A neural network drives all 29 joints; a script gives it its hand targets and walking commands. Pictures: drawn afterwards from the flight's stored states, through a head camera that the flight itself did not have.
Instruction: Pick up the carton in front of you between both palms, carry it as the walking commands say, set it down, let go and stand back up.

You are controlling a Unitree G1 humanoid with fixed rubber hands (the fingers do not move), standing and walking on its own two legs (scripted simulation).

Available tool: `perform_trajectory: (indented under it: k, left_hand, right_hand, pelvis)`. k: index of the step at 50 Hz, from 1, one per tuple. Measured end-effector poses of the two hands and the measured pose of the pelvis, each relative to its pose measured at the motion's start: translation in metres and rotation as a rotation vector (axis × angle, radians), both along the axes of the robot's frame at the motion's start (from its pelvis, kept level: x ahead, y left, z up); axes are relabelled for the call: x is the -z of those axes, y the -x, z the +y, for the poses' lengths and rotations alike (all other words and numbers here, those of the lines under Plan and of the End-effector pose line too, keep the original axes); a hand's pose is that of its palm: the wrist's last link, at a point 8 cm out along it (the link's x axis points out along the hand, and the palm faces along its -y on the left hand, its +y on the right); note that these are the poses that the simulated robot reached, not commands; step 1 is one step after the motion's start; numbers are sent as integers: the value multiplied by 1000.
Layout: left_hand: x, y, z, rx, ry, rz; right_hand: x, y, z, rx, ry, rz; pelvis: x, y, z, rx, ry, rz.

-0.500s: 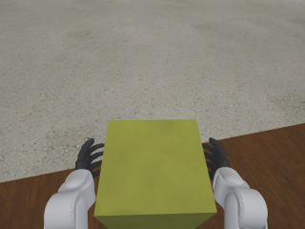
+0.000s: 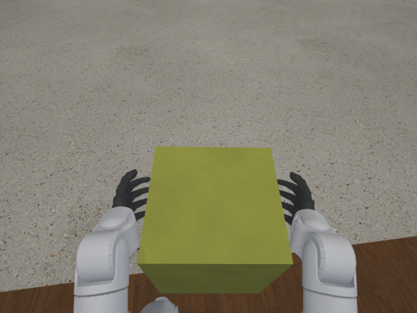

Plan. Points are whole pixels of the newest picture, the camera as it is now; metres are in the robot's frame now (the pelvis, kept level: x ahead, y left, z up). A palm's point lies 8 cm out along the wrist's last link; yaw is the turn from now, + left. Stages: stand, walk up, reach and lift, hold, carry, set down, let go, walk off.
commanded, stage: carry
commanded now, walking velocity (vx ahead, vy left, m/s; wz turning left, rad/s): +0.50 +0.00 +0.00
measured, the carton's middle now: (211, 226) +0.27 +0.01 +0.02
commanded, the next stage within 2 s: none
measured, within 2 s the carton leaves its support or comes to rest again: neither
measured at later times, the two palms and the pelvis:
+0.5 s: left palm (150, 88) +0.68 +0.19 +0.08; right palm (255, 91) +0.67 -0.12 +0.08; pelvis +0.32 +0.03 -0.01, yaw +0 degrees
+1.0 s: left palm (168, 54) +1.04 +0.19 +0.02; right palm (243, 58) +1.03 -0.12 +0.02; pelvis +0.70 +0.05 -0.12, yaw -1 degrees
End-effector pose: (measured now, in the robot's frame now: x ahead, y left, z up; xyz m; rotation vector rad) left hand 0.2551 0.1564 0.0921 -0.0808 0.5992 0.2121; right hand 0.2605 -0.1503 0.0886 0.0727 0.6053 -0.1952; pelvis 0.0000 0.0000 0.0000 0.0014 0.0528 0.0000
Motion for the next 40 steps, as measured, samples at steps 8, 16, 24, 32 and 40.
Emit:
perform_trajectory:
  k: [8,16,24,32,40]
  left_hand:
    - [27,-183,24,7,19,-10]
    - [24,-308,28,-16,76,42]
    - [12,-408,35,-50,69,-24]
    - [17,-486,43,-115,57,-27]
    - [17,-588,48,-133,53,-24]
  right_hand:
    - [16,-166,19,91,25,-13]
    - [14,-279,26,112,-37,31]
    - [3,-396,32,75,-52,-31]
    - [22,-508,42,-19,-42,-20]
    - [26,-613,49,1,-54,-12]
  pelvis:
    - [29,-109,31,20,8,1]
    - [2,-194,45,14,33,40]
    - [2,-305,36,-6,15,51]
    - [19,-422,19,-10,31,26]
    - [15,-524,20,12,21,45]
